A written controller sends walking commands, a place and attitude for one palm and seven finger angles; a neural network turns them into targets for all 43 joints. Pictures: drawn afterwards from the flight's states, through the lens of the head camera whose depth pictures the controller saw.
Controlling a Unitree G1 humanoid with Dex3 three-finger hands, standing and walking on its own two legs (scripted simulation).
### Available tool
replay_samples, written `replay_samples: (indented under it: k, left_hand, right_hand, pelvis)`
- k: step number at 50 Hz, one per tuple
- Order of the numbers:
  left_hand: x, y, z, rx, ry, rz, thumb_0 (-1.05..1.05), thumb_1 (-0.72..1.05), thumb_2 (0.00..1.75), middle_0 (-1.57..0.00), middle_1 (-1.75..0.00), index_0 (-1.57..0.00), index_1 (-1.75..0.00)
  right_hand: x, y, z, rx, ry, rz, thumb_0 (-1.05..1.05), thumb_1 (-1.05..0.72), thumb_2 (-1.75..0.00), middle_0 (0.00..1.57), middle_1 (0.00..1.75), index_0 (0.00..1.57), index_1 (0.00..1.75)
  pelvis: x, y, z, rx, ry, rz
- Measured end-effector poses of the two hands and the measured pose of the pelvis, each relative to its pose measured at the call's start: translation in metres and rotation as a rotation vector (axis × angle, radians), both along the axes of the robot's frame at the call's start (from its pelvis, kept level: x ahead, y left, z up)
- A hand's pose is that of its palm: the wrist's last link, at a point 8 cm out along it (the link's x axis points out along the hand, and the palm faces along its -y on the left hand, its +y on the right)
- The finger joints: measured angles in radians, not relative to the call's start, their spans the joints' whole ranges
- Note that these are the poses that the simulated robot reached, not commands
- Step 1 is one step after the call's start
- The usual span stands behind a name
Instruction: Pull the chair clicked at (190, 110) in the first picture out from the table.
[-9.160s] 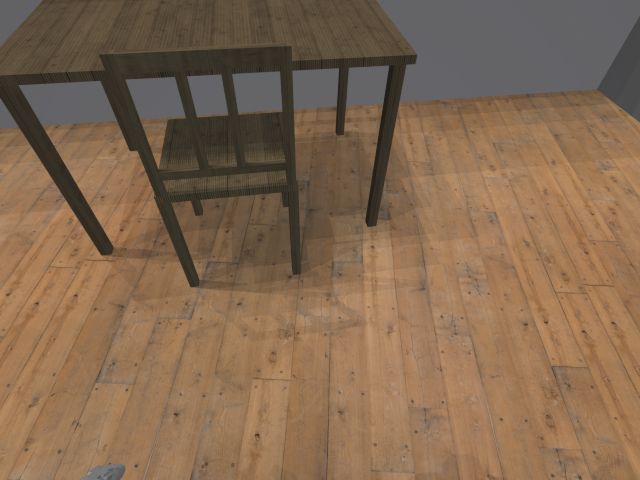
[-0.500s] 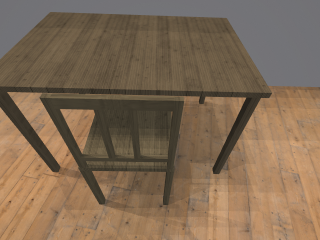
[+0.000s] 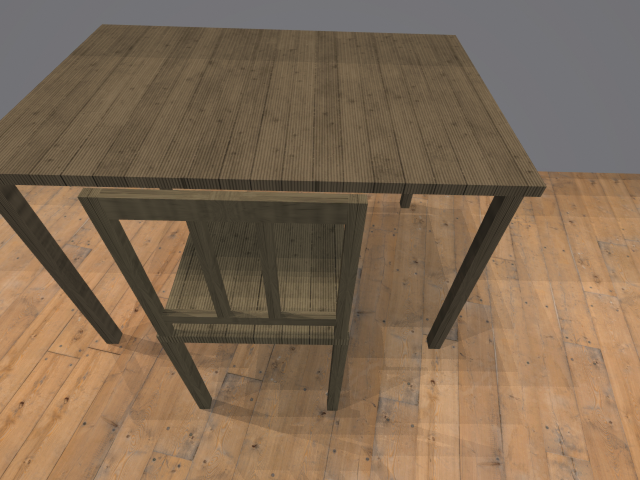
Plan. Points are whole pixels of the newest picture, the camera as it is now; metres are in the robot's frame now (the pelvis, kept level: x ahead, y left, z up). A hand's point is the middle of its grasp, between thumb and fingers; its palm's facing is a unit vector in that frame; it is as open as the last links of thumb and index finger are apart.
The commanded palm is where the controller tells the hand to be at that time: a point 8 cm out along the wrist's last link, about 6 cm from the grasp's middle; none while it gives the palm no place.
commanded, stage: look again from close up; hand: left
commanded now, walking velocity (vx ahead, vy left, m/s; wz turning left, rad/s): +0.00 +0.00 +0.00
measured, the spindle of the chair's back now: (211, 272) +0.46 +0.23 -0.08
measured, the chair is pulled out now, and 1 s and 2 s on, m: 0.00 0.00 0.00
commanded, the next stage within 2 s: raise the hand toward the chair's back in 0.52 s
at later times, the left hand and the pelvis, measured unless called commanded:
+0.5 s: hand out of the picture -0.04 +0.15 -0.18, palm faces +0.06 -0.99 -0.16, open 7.4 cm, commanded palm none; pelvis +0.00 +0.00 +0.00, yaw +1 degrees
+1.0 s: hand (222, 461) +0.16 +0.13 -0.05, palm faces -0.04 -1.00 +0.06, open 8.8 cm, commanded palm +0.11 +0.21 -0.07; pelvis -0.06 -0.01 -0.09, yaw +2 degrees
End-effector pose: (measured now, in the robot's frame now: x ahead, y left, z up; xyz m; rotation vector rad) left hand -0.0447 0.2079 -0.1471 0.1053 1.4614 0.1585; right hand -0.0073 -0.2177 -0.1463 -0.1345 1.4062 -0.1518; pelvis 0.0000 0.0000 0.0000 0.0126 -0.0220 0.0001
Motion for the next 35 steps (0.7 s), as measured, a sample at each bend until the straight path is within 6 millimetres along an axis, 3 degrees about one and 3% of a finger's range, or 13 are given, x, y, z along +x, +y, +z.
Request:
replay_samples:
  k: [32,33,35]
  left_hand:
    - [-0.005,-0.007,-0.001,-0.002,0.010,0.010,0.01,0.91,0.90,-0.20,-0.30,-0.20,-0.30]
    - [0.005,-0.004,0.003,-0.002,-0.040,0.064,0.01,0.91,0.90,-0.20,-0.30,-0.20,-0.30]
    - [0.044,0.013,0.025,0.071,-0.265,0.076,0.03,0.92,0.90,-0.20,-0.30,-0.21,-0.30]
  right_hand:
    - [0.006,-0.006,0.000,-0.006,0.000,0.017,0.01,-0.92,-0.90,0.20,0.30,0.20,0.30]
    - [0.009,-0.008,0.001,-0.020,-0.029,0.016,0.01,-0.93,-0.90,0.20,0.30,0.20,0.30]
    - [0.023,-0.014,0.007,-0.055,-0.163,0.034,0.01,-0.93,-0.90,0.20,0.30,0.20,0.30]
  pelvis:
    - [0.002,-0.003,-0.001,-0.009,0.006,0.008]
    - [0.000,-0.002,-0.002,-0.016,0.005,0.008]
    - [-0.006,-0.002,-0.003,-0.009,0.002,0.002]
